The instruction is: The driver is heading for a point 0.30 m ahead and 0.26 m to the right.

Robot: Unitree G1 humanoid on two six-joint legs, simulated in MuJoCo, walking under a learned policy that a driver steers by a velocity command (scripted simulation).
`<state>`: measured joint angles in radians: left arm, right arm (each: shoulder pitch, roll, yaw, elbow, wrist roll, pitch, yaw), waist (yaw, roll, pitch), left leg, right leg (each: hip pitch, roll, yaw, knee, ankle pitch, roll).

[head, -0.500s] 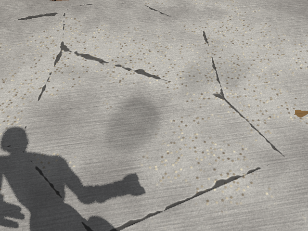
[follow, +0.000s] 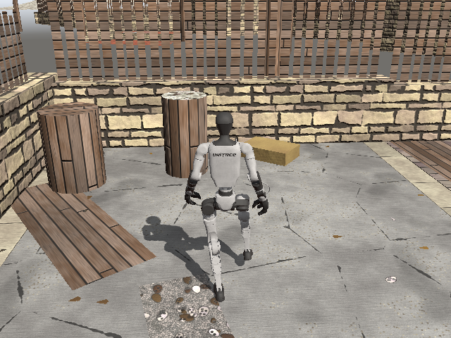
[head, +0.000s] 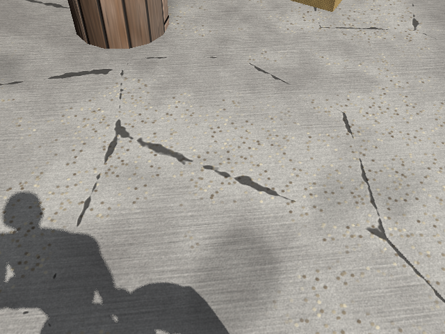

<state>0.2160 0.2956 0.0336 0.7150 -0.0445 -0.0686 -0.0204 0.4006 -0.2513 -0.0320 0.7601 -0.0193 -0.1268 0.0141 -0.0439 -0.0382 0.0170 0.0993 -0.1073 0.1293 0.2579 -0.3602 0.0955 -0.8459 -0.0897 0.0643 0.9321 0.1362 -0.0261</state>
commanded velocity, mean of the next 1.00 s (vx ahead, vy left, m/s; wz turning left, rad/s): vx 0.80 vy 0.00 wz -0.87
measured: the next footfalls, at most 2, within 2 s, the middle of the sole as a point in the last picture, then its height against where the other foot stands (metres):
right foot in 0.16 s outside the picture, level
left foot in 0.56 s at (191, 262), level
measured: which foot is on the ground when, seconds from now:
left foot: down 0.00-0.14, up 0.16-0.54, down 0.56-0.96, up 0.98-1.00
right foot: up 0.00-0.14, down 0.16-0.56, up 0.58-0.96, down 0.98-1.00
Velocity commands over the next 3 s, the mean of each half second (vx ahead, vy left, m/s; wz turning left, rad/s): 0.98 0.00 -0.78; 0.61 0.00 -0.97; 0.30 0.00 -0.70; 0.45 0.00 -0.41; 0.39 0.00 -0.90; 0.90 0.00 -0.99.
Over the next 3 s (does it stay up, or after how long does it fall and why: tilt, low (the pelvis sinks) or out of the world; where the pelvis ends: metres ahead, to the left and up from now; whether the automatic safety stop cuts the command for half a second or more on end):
stays up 0.71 -0.78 -0.02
